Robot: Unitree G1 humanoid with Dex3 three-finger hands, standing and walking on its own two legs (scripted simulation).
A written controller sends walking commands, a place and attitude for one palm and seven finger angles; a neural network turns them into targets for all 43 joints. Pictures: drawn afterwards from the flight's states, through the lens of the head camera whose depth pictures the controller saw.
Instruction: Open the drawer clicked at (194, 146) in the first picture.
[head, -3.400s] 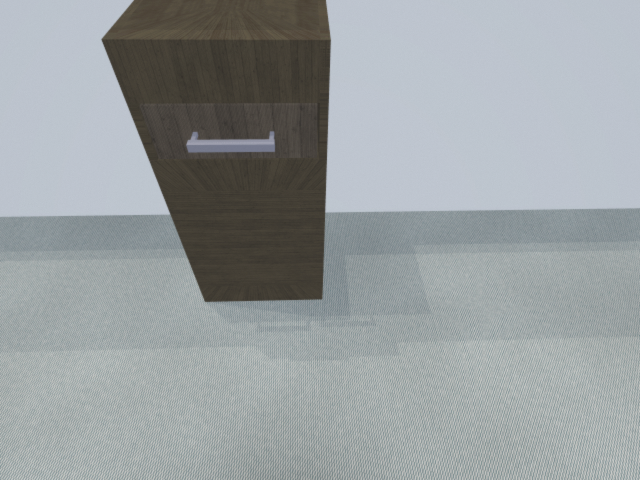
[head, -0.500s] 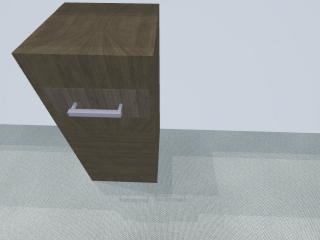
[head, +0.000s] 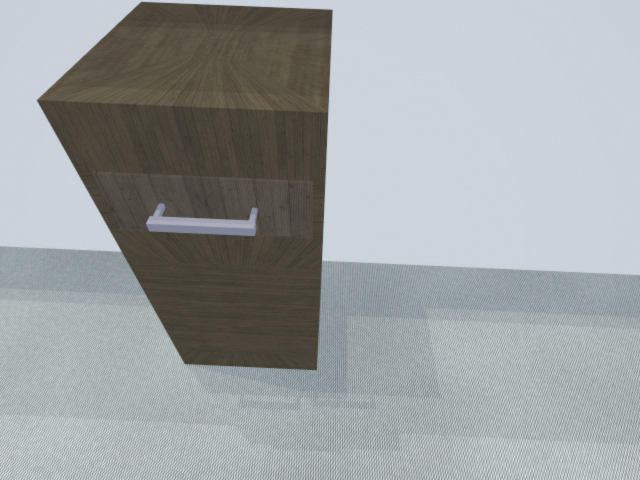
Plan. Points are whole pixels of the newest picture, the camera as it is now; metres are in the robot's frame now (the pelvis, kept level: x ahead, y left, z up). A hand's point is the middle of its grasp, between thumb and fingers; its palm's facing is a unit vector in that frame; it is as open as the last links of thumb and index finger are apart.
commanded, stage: look again from close up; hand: left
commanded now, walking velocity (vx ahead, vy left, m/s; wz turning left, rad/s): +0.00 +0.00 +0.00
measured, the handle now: (204, 218) +0.55 +0.25 -0.04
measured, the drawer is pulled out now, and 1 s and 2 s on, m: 0.00 0.00 0.00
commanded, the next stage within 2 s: raise the hand with hooked fingers in 0.24 s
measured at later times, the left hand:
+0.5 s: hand (154, 470) +0.15 +0.22 -0.08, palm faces -0.09 -0.73 -0.67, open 7.6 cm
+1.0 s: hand (139, 420) +0.19 +0.24 -0.03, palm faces +0.08 -0.04 -1.00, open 10.0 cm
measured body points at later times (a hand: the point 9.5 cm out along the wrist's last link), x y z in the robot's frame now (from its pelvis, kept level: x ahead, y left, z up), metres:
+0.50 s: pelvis +0.00 +0.01 -0.01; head +0.01 -0.01 +0.44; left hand +0.15 +0.25 -0.04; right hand +0.09 -0.23 -0.13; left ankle +0.00 +0.11 -0.73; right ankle -0.02 -0.11 -0.73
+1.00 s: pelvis -0.02 -0.04 -0.05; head +0.02 -0.06 +0.39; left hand +0.18 +0.24 +0.02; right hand +0.22 -0.23 -0.15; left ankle +0.00 +0.11 -0.73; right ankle -0.02 -0.11 -0.73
